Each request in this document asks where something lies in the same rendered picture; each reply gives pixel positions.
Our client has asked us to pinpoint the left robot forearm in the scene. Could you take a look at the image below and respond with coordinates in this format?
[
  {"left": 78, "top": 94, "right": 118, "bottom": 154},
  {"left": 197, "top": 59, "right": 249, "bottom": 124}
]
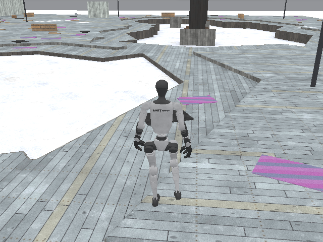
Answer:
[{"left": 134, "top": 122, "right": 143, "bottom": 142}]

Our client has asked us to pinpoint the right robot forearm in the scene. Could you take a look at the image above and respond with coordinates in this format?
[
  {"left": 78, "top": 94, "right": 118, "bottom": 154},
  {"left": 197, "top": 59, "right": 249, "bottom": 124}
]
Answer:
[{"left": 181, "top": 123, "right": 191, "bottom": 147}]

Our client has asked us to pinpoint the left robot thigh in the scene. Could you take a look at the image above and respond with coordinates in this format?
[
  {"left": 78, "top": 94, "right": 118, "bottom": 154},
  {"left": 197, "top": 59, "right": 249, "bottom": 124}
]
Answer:
[{"left": 144, "top": 140, "right": 158, "bottom": 176}]

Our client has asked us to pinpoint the robot left upper arm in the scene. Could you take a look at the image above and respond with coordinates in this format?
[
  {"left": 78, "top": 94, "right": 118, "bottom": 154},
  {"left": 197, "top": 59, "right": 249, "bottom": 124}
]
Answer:
[{"left": 137, "top": 101, "right": 151, "bottom": 129}]

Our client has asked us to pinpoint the right robot hand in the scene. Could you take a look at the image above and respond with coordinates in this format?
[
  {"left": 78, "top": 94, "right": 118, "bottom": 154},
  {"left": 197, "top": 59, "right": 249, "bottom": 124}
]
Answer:
[{"left": 180, "top": 146, "right": 192, "bottom": 158}]

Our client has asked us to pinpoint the robot left foot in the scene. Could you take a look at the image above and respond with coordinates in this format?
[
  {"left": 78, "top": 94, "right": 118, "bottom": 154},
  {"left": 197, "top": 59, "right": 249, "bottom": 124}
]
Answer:
[{"left": 152, "top": 194, "right": 160, "bottom": 207}]

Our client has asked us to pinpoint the left robot hand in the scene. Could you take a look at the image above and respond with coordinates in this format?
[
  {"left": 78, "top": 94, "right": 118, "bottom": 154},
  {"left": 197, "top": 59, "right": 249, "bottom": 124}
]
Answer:
[{"left": 134, "top": 140, "right": 145, "bottom": 151}]

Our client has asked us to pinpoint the robot right upper arm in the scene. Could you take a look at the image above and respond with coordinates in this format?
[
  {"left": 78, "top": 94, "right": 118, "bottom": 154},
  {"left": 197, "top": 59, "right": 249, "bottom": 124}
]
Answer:
[{"left": 172, "top": 102, "right": 185, "bottom": 131}]

